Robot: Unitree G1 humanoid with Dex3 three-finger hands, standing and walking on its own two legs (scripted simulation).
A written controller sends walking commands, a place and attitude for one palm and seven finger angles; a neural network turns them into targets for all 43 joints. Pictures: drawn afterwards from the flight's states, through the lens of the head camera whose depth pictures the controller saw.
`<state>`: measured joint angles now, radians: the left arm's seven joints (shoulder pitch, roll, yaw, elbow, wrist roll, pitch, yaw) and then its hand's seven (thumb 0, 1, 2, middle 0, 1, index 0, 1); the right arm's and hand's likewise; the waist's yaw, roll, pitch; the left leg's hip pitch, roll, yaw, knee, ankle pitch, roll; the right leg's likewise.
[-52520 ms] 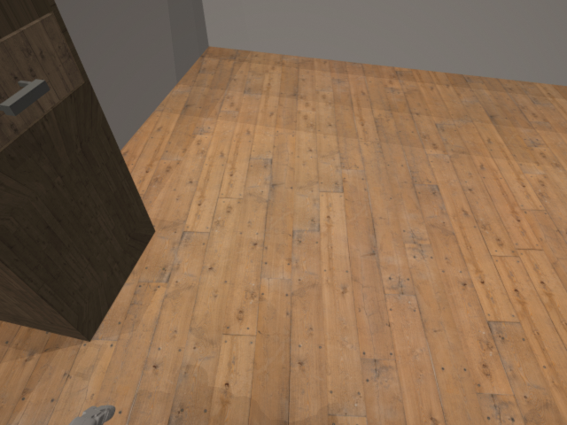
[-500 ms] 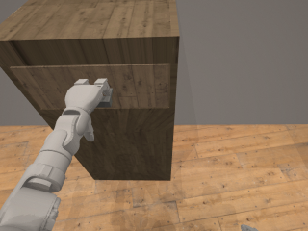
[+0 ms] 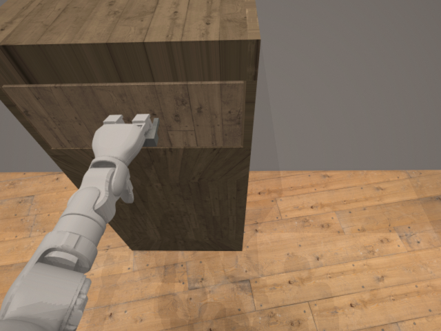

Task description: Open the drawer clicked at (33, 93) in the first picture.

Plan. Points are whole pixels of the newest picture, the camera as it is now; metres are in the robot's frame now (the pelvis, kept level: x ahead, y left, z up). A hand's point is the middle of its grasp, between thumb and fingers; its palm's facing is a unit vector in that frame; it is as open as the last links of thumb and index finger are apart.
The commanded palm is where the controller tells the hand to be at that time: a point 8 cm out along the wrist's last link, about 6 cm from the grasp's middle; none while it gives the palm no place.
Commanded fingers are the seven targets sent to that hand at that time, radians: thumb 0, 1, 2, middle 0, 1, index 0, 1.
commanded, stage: lower the fingers behind the handle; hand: left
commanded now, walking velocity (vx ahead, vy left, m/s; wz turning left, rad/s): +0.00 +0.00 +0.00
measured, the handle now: (131, 130) +0.49 +0.20 +0.07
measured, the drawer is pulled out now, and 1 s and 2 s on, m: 0.00 0.00 0.10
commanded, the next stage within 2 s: close the thumb around the handle in 0.32 s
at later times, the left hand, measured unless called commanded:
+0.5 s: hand (129, 158) +0.43 +0.20 +0.05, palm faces -0.04 -0.03 -1.00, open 13.7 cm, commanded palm +0.40 +0.20 +0.11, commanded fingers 0.00 -0.22 0.42 -0.32 -1.23 -0.32 -1.23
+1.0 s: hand (129, 158) +0.43 +0.20 +0.06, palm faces -0.03 -0.04 -1.00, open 6.3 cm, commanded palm +0.40 +0.20 +0.11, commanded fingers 0.00 0.90 0.90 -0.40 -1.35 -0.40 -1.35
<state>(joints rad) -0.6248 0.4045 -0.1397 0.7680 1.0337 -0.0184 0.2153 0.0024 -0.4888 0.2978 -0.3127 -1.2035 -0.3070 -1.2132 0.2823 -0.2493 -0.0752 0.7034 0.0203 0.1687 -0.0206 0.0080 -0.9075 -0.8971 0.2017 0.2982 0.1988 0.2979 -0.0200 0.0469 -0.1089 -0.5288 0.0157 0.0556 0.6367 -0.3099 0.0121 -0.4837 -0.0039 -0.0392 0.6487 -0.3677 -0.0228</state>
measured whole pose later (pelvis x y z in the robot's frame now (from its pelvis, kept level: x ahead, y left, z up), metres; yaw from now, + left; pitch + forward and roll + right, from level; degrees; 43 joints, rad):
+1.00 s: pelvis +0.00 +0.00 +0.00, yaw -1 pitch +11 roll +0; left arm -0.59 0.41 -0.12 0.74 1.03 -0.01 0.20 0.00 0.62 0.78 -0.36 -1.31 -0.37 -1.30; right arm 0.26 -0.25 -0.07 0.68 0.02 0.17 -0.03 0.01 -0.91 -0.90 0.20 0.30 0.20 0.30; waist -0.03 0.05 -0.11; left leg -0.51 0.02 0.07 0.63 -0.31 0.01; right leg -0.46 0.00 -0.03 0.63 -0.37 -0.02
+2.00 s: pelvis +0.01 -0.01 +0.00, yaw +0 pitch +7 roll +1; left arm -0.13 0.38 -0.17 0.20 1.00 0.08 0.16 0.02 0.68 0.80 -0.29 -1.35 -0.37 -1.29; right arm 0.13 -0.24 -0.04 0.64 0.01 0.13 -0.02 0.01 -0.91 -0.90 0.20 0.30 0.20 0.30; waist 0.06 0.07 -0.09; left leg -0.39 0.01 0.06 0.59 -0.32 0.00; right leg -0.35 -0.01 -0.03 0.62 -0.38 -0.03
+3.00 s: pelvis +0.00 -0.01 +0.00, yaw -1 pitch +4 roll +1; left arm 0.34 0.39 -0.11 -0.20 1.00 0.06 0.19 0.03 0.68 0.78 -0.27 -1.35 -0.41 -1.26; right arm 0.09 -0.22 -0.01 0.61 -0.02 0.10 0.01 0.01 -0.91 -0.90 0.20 0.30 0.20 0.30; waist 0.07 0.08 -0.07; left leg -0.35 0.02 0.07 0.60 -0.31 0.00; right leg -0.33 0.01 -0.02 0.64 -0.38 -0.03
